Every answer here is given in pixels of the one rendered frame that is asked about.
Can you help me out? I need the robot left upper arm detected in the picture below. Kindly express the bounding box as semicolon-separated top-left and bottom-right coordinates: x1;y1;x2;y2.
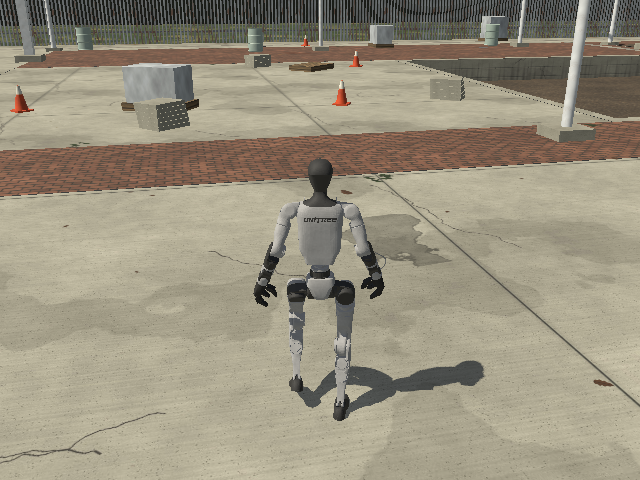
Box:
270;202;299;258

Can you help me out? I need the robot torso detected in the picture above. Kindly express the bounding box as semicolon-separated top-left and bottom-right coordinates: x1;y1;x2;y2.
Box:
296;197;343;300

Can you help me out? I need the robot right upper arm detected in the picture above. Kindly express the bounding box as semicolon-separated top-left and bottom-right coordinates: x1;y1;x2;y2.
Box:
341;202;371;257

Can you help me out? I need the left robot foot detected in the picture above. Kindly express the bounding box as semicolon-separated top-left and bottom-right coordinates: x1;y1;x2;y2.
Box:
289;375;303;392

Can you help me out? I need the robot left forearm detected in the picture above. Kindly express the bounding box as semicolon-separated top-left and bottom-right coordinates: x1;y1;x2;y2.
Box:
257;242;279;286

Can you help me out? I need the left robot hand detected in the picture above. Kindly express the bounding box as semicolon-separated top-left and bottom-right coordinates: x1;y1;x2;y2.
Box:
253;282;277;307

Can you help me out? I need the right robot hand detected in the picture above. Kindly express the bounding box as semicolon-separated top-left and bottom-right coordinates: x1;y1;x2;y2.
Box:
361;276;385;299

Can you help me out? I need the robot right forearm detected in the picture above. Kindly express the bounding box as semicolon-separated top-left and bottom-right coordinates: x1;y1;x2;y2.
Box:
361;241;382;280

